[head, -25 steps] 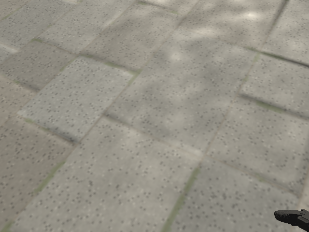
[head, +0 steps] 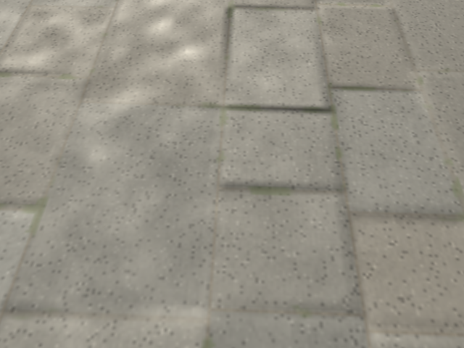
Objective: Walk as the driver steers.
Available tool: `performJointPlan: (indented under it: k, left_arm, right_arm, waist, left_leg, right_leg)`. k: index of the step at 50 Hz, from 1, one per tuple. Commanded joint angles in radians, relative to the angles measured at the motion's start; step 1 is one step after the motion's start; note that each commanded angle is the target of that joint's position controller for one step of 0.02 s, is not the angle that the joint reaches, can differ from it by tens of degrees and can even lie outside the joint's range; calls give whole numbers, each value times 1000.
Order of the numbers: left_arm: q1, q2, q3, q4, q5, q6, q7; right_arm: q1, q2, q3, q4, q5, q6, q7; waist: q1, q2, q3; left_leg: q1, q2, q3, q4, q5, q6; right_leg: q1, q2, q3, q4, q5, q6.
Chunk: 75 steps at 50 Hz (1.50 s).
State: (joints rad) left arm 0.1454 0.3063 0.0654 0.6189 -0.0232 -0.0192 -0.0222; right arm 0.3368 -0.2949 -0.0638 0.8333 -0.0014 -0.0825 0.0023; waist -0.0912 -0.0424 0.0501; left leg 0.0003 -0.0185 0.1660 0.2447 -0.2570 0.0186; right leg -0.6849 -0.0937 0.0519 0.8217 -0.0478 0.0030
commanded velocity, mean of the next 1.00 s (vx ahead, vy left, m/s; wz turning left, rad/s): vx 0.40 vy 0.00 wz -0.04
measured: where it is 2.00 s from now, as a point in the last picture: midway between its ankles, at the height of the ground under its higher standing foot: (250, 305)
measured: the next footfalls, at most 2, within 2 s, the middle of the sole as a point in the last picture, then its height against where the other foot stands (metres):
right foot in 0.16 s outside the picture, level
left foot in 0.68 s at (203, 303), level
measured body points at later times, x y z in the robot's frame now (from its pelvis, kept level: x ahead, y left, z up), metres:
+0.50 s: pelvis +0.28 -0.06 +0.00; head +0.31 -0.07 +0.45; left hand +0.38 +0.21 -0.11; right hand +0.42 -0.34 -0.10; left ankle +0.48 +0.10 -0.68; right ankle +0.22 -0.13 -0.74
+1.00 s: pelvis +0.51 -0.02 +0.00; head +0.56 -0.01 +0.45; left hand +0.67 +0.26 -0.11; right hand +0.63 -0.31 -0.10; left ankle +0.56 +0.05 -0.74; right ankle +0.60 -0.20 -0.68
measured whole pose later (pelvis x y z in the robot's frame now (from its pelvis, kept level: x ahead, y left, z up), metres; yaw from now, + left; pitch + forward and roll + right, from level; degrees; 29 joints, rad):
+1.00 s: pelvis +0.51 -0.02 +0.00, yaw +2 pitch +2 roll -1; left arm 0.12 0.31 0.05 0.71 0.01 -0.02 0.05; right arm 0.22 -0.30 -0.05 0.74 0.01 -0.01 0.00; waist -0.03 -0.02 0.06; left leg -0.32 -0.10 -0.09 0.40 -0.12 0.08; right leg -0.61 -0.02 0.11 0.90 -0.28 0.09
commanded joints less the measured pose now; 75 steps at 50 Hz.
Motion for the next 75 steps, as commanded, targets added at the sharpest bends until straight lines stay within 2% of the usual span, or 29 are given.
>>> performJointPlan:
  k: [1, 5, 7, 8, 9, 10, 11, 12, 14, 18, 23, 28, 32, 34, 35, 36, 37, 38, 40, 44, 50, 55, 58, 59, 60, 61, 63, 66, 75]
  left_arm:
    - [-116, 16, -6, -99, -2, -19, -23]
    - [-135, 44, 8, -130, 2, -18, -39]
    - [42, 107, 44, -90, 8, -13, -32]
    - [206, 155, 72, -42, 6, -6, -15]
    - [296, 269, 93, -18, 8, -2, 4]
    - [300, 250, 79, -38, 1, -14, 1]
    - [268, 180, 56, -29, 11, -26, -6]
    - [213, 159, 47, -21, 11, -35, -8]
    - [104, 93, 24, -21, 18, -46, -7]
    - [81, 101, 25, 8, 22, -71, -1]
    - [136, 121, 26, 65, 21, -67, 19]
    - [222, 149, 34, 133, 6, -57, 22]
    - [198, 164, 42, 160, 12, -38, 33]
    - [179, 145, 32, 147, 29, -25, 47]
    - [275, 90, 11, 114, 60, -34, 52]
    - [383, 28, -12, 137, 58, -46, 39]
    - [312, 125, 6, 147, 31, -56, 29]
    - [200, 137, 10, 109, 9, -58, 28]
    - [106, 136, 14, 84, 27, -48, 46]
    - [158, 89, 9, 83, 34, -14, 67]
    - [63, 74, 8, 70, 30, 7, 71]
    - [-15, 77, 8, 53, 24, -9, 55]
    - [26, 68, 7, 68, 30, -32, 45]
    - [35, 113, 14, 65, 45, -38, 48]
    - [10, 187, 27, 52, 54, -31, 55]
    - [-8, 104, 8, 70, 57, -22, 52]
    - [-29, 46, -12, 78, 47, -20, 37]
    - [-30, 97, -4, 86, 29, -27, 19]
    - [-44, 138, 28, 45, 0, 11, 36]
  right_arm:
    - [-37, -174, -37, -55, 9, -5, -7]
    - [-4, -215, -47, -31, 31, 20, -9]
    - [-12, -235, -49, -28, 37, 33, -15]
    - [-12, -210, -36, -31, 30, 30, -18]
    - [62, -92, 7, -77, -13, 15, -7]
    - [71, -88, 21, -76, 0, -14, 6]
    - [-57, -177, -8, -100, 46, -29, 14]
    - [-117, -164, -2, -126, 57, -38, 15]
    - [-106, -151, -6, -105, 22, -30, 5]
    - [-65, -100, 1, -83, 7, 9, 6]
    - [-235, -61, 16, -125, 4, 1, 13]
    - [-358, -67, 20, -165, 16, -11, 38]
    - [-295, -101, 9, -159, 13, -12, 56]
    - [-85, -168, -27, -103, -3, -12, 46]
    - [-1, -271, -47, -105, -16, -10, 41]
    - [19, -266, -44, -98, -7, -4, 48]
    - [14, -191, -27, -115, 11, 3, 49]
    - [-59, -172, -23, -129, 15, 7, 44]
    - [-135, -150, -18, -147, 9, 19, 31]
    - [-160, -162, -27, -164, -5, 29, 16]
    - [-156, -169, -32, -168, 12, 71, -21]
    - [-136, -152, -20, -150, -2, 91, -22]
    - [-152, -114, 0, -144, 10, 93, -20]
    - [-113, -88, 10, -140, -3, 86, -19]
    - [-28, -66, 17, -137, -23, 76, -13]
    - [-34, -65, 20, -136, -20, 75, -13]
    - [-100, -84, 15, -130, -23, 88, -17]
    - [-131, -109, 7, -121, -28, 113, -16]
    - [-115, -95, -25, -133, -10, 111, -49]
  waist:
    - [-1, 95, 34]
    - [36, 118, 13]
    - [156, 126, -100]
    - [239, 96, -179]
    - [197, -140, -305]
    - [187, -157, -480]
    - [225, -54, -359]
    - [197, -42, -225]
    - [116, -6, -112]
    - [66, -6, -71]
    - [125, -7, -6]
    - [168, -10, 34]
    - [116, -34, -6]
    - [12, 2, -169]
    - [41, 184, -321]
    - [74, 348, -454]
    - [26, 206, -444]
    - [28, 146, -300]
    - [63, 52, -153]
    - [124, 124, -162]
    - [95, 143, -180]
    - [57, 177, -138]
    - [99, 159, -125]
    - [83, 101, -143]
    - [9, -88, -173]
    - [14, -149, -184]
    - [41, -103, -165]
    - [63, -49, -81]
    - [72, -16, -138]
  left_leg:
    - [-3, 267, -68, -90, 360, 131]
    - [88, 300, -17, 29, 730, 110]
    - [64, 283, 19, 280, 966, 86]
    - [-87, 251, 38, 490, 862, 56]
    - [-507, 138, 35, 873, 139, 0]
    - [-674, 12, -162, 1095, -341, -20]
    - [-763, 65, -236, 1132, -274, -9]
    - [-776, 105, -221, 1075, -193, 3]
    - [-672, 170, -221, 938, -75, -9]
    - [-599, 179, -208, 829, 37, -57]
    - [-624, 148, -191, 495, 325, -73]
    - [-626, 108, -193, 317, 363, -35]
    - [-560, 67, -168, 275, 212, 38]
    - [-226, 8, -135, 253, 358, 83]
    - [127, 217, -413, 334, 692, 187]
    - [349, 389, -818, 208, 681, 352]
    - [320, 358, -792, 168, 578, 321]
    - [193, 323, -664, 155, 565, 288]
    - [-59, 263, -525, 118, 662, 258]
    - [-220, 206, -446, 75, 737, 261]
    - [-252, 164, -446, 75, 405, 203]
    - [-233, 176, -499, 114, 302, 201]
    - [-233, 141, -514, 195, 318, 146]
    - [-274, 99, -490, 238, 224, 94]
    - [-348, -8, -387, 334, -58, 43]
    - [-351, -22, -310, 343, -167, -4]
    - [-254, 14, -298, 266, -42, -33]
    - [-195, 15, -291, 221, 81, -10]
    - [-183, 12, -215, 315, 146, 1]
  right_leg:
    - [14, 7, -51, -121, 73, -16]
    - [119, 75, -114, -203, -78, -79]
    - [385, 147, -144, -265, -103, -137]
    - [657, 145, -102, -306, -40, -171]
    - [1072, -128, 324, -279, -39, -298]
    - [1156, -291, 751, -452, -190, -425]
    - [1064, -255, 615, -496, -189, -361]
    - [912, -212, 466, -509, -126, -322]
    - [665, -132, 282, -553, 38, -274]
    - [510, -100, 166, -654, 131, -285]
    - [514, -49, 51, -679, 98, -233]
    - [627, -113, 71, -645, 34, -218]
    - [765, -148, 32, -518, 310, -164]
    - [703, -49, -64, -184, 560, -86]
    - [424, 40, -103, 152, 186, -17]
    - [150, 199, -29, 440, -576, 43]
    - [95, 145, 80, 524, -580, 33]
    - [34, 106, 56, 512, -516, 28]
    - [66, 48, 35, 413, -410, 34]
    - [177, 60, 30, 254, -347, 64]
    - [202, 77, 42, 24, -154, 96]
    - [277, 82, 33, -152, -188, 80]
    - [438, 77, 24, -446, -4, 27]
    - [537, -22, 104, -462, 170, -10]
    - [627, -161, 234, -417, 432, -105]
    - [587, -207, 283, -417, 374, -201]
    - [517, -114, 231, -425, 205, -152]
    - [418, 4, 133, -410, 4, -56]
    - [397, 4, 275, -315, 166, -139]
